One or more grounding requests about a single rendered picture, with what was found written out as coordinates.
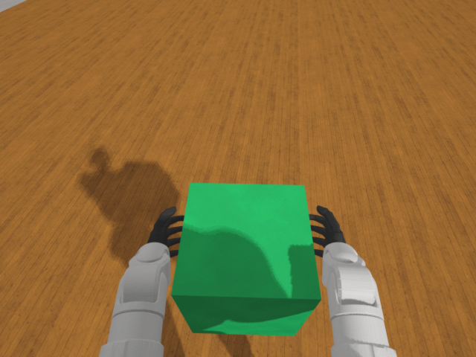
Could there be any left robot hand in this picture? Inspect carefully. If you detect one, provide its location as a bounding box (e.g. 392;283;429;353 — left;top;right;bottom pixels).
147;207;184;257

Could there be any left robot forearm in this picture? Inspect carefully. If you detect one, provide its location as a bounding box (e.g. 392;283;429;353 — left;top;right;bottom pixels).
99;242;171;357

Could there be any carton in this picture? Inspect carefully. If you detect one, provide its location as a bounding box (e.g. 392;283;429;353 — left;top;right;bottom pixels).
171;183;321;336

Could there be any right robot hand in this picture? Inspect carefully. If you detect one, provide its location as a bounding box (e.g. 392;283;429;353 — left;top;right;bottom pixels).
309;206;346;258

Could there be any right robot forearm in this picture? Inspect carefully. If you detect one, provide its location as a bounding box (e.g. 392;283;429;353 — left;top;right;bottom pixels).
322;242;397;357

